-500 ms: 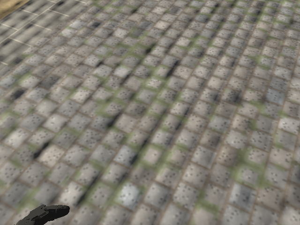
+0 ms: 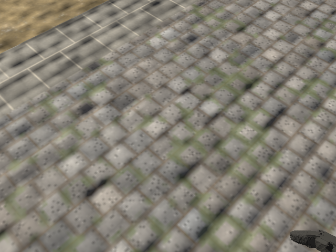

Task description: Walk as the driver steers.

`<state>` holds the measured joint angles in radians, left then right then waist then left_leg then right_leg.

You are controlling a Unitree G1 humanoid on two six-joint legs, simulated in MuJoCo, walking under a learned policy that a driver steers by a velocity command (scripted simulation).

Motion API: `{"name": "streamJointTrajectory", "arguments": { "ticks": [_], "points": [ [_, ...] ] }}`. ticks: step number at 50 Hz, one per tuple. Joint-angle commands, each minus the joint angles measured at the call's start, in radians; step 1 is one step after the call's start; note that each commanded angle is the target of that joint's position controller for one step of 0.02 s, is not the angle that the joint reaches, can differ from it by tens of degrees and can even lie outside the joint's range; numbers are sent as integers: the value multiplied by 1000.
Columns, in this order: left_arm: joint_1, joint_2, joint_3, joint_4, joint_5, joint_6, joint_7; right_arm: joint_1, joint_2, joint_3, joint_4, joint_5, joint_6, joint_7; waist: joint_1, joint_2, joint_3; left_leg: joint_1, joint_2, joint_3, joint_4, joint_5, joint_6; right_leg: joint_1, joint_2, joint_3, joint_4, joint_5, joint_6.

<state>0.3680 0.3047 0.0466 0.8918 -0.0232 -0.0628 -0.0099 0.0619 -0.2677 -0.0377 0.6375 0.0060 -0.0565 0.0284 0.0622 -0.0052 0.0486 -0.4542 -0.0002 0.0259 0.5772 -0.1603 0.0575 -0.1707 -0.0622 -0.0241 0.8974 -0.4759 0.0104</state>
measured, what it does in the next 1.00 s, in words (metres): walks ahead, turning right: right foot, then left foot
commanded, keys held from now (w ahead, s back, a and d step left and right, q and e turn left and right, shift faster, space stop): w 0.08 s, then w+e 0.92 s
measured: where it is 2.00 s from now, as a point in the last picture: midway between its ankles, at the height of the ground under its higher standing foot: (241, 172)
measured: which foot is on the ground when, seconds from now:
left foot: down 0.00-0.48, up 0.50-0.92, down 0.94-1.00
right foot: up 0.00-0.44, down 0.46-0.96, up 0.98-1.00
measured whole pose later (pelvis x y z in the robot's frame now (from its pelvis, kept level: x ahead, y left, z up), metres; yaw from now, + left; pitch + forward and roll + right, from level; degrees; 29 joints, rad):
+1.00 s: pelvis +0.58 -0.08 +0.00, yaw -28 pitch +2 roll +1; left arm 0.37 0.31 0.07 0.73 -0.03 -0.02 0.02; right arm 0.07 -0.28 -0.04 0.70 -0.01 -0.12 0.02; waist 0.06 -0.03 0.00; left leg -0.44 -0.04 -0.02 0.54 -0.14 0.01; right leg -0.23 0.08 0.19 0.91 -0.51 -0.04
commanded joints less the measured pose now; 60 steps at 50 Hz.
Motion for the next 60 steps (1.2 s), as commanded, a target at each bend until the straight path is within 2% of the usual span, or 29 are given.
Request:
{"name": "streamJointTrajectory", "arguments": {
  "ticks": [1,2,3,6,11,17,19,21,22,23,24,25,26,27,28,29,30,33,38,43,45,46,47,48,49,50,52,55,60],
  "points": [
    [-105,135,21,-131,-22,-52,-4,274,-178,-58,27,3,-6,-10,-152,122,-193,627,307,-471,-273,-45,210,-609,-37,73,356,32,-32],
    [-120,125,22,-128,-4,-49,0,217,-144,-47,28,1,-9,-6,-120,87,-125,503,264,-381,-305,24,192,-574,-64,65,294,101,-24],
    [-101,117,26,-121,5,-38,0,179,-119,-40,25,-7,-15,-4,-82,108,-97,408,232,-321,-341,75,179,-507,-89,75,249,157,-18],
    [-61,66,17,-99,4,-2,-3,148,-122,-45,44,-11,-38,-6,-36,102,-74,294,220,-214,-424,155,193,-442,-95,72,199,247,11],
    [-200,45,11,-138,3,4,-8,185,-145,-51,99,-22,-52,-25,-77,65,-5,299,202,-46,-466,187,149,-490,-63,100,-69,513,19],
    [-355,32,-1,-209,5,-2,-42,258,-177,-61,163,-4,-36,-36,-136,36,42,468,255,45,-441,220,111,-516,-29,53,-278,561,-32],
    [-371,40,1,-234,8,-2,-55,263,-188,-67,176,3,-19,-40,-131,42,40,546,276,63,-379,337,93,-528,-13,24,-300,466,-60],
    [-322,70,16,-244,10,2,-62,242,-217,-75,171,4,-1,-51,-91,76,-16,582,273,96,-243,679,66,-425,44,-42,-295,354,-96],
    [-226,99,34,-228,10,5,-60,232,-225,-77,166,3,11,-57,-36,85,-79,573,256,119,-101,833,46,-298,87,-73,-300,326,-119],
    [-71,151,65,-191,7,8,-49,229,-214,-71,159,2,18,-65,44,58,-163,482,211,150,118,832,13,-70,127,-68,-343,366,-154],
    [70,246,95,-173,1,19,-28,267,-164,-49,134,-24,9,-69,77,-99,-277,226,152,160,448,457,-31,237,-51,215,-348,414,-227],
    [23,287,95,-198,-9,13,-29,342,-51,-11,99,-31,-25,-47,-20,-305,-388,-195,-88,20,793,-381,-96,542,-268,809,-520,210,-441],
    [38,204,72,-207,-4,9,-30,251,-157,-32,97,2,-64,-25,52,-167,-411,-299,-27,-159,844,-378,-66,559,-263,828,-599,117,-403],
    [12,161,62,-208,6,3,-25,162,-175,-36,66,33,-84,-16,55,-114,-277,-341,15,-141,809,-303,-43,453,-228,675,-601,156,-357],
    [-43,150,58,-215,10,-2,-24,128,-153,-30,57,22,-92,-21,12,0,-174,-319,59,-131,710,-235,-37,296,-187,564,-607,272,-328],
    [-96,117,49,-228,13,-5,-20,116,-162,-38,61,-4,-89,-30,-20,14,-133,-260,90,-127,614,-197,-43,185,-155,481,-616,389,-311],
    [-122,108,43,-245,24,-4,-15,131,-161,-41,62,-12,-78,-30,-50,-11,-113,-197,101,-129,582,-175,-52,103,-132,444,-636,469,-311],
    [-122,124,50,-253,16,-5,-2,147,-125,-36,57,-23,-49,-33,-76,-24,-87,-155,98,-101,447,-134,-100,-14,-103,365,-673,587,-322],
    [-66,158,63,-237,3,10,24,-35,-76,-13,11,-19,-50,-26,-12,-60,-50,-60,30,-74,67,203,-137,-115,-14,265,-664,483,-241],
    [-4,148,66,-213,-5,25,29,-94,-127,-30,-14,2,-67,-10,-1,-90,-53,1,2,-120,-82,196,-110,-11,-61,393,-570,364,-205],
    [-22,146,68,-217,0,30,31,-40,-151,-44,-3,5,-77,-9,-38,-121,-59,69,2,-115,-107,118,-77,17,-74,441,-505,379,-186],
    [-33,123,61,-223,2,31,29,38,-168,-56,19,1,-81,-13,-81,-120,-90,181,5,-100,-146,112,-50,4,-42,429,-436,408,-163],
    [-36,72,41,-236,10,28,25,157,-206,-71,34,-16,-86,-20,-139,-75,-196,391,104,-179,-130,76,3,-64,12,373,-240,379,-129],
    [63,3,20,-258,7,22,25,280,-287,-91,47,-33,-80,-27,-130,139,-345,741,327,-513,-154,-56,125,-339,146,235,91,88,-58],
    [114,39,17,-275,-14,15,25,324,-279,-93,81,-12,-66,-17,-115,344,-372,812,438,-852,-257,-328,207,-568,131,190,305,-139,-36],
    [52,131,40,-256,-19,18,27,268,-187,-70,59,-3,-62,-17,-137,199,-235,702,395,-752,-290,-439,166,-629,72,212,388,-51,-26],
    [-80,144,53,-281,5,31,29,156,-124,-46,46,-20,-48,-23,-117,83,-66,453,310,-443,-292,-24,120,-577,21,165,360,72,-4],
    [-52,92,55,-290,3,56,24,108,-105,-41,65,-23,-49,-25,-59,130,-55,318,246,-202,-295,445,119,-461,-10,120,271,91,23],
    [-117,44,36,-329,9,74,12,75,-172,-63,95,-10,-23,-44,-61,109,-96,330,250,-26,-320,577,143,-423,-18,62,17,304,42]
  ]
}}
Velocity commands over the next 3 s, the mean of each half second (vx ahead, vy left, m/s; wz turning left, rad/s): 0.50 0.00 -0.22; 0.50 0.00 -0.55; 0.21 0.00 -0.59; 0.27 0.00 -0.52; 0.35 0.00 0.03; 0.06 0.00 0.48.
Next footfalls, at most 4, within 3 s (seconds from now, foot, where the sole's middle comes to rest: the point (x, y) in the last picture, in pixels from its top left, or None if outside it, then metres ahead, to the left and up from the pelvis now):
0.46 right None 0.42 -0.15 -0.76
0.94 left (190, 181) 0.74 -0.04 -0.76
1.40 right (259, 185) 0.74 -0.33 -0.76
1.80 left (221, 150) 0.91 -0.17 -0.76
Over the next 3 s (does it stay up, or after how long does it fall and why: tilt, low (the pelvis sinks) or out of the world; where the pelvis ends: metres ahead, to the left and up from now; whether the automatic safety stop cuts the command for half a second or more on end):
stays up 0.93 -0.52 0.01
